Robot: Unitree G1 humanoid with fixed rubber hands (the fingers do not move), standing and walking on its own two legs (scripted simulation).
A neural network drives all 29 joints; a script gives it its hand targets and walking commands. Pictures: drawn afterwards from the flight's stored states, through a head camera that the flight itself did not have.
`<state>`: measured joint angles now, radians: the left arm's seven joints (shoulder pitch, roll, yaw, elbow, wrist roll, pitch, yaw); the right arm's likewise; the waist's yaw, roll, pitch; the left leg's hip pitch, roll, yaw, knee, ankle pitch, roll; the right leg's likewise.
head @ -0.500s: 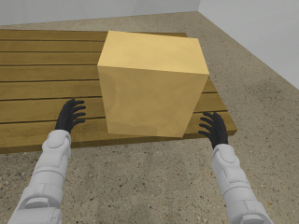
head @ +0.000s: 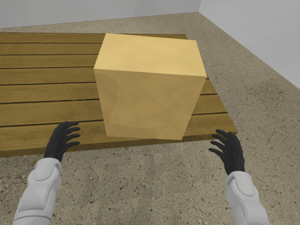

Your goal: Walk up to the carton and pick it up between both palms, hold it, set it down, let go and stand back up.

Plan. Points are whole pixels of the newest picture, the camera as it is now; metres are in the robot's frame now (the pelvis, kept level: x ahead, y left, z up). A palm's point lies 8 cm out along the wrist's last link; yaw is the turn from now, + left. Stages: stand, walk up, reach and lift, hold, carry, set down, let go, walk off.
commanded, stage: set down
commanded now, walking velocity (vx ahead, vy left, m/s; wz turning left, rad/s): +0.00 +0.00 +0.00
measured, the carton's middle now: (147, 92) +0.49 +0.00 +0.07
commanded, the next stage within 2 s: let go in 1.76 s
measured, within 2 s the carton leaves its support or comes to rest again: neither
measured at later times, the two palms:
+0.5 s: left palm (45, 171) +0.25 +0.25 +0.04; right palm (233, 184) +0.20 -0.19 +0.05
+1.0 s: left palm (47, 181) +0.24 +0.25 +0.00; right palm (227, 187) +0.21 -0.19 +0.02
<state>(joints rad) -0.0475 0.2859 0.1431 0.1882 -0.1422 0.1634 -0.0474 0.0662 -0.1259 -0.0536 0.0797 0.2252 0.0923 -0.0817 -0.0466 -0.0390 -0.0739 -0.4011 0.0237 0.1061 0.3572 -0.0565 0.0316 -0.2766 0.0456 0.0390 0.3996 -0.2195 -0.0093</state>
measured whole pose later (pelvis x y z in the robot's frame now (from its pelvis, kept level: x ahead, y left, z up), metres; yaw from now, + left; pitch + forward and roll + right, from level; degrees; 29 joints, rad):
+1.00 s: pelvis +0.02 +0.01 +0.00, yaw +1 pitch +5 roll +0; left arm 0.27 0.29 0.08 0.03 -0.16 0.15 -0.01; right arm 0.37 -0.13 -0.02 -0.07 0.23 0.07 0.00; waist -0.04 -0.04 -0.04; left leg -0.35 -0.01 0.10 0.35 -0.09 0.03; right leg -0.23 0.01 0.04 0.40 -0.26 0.00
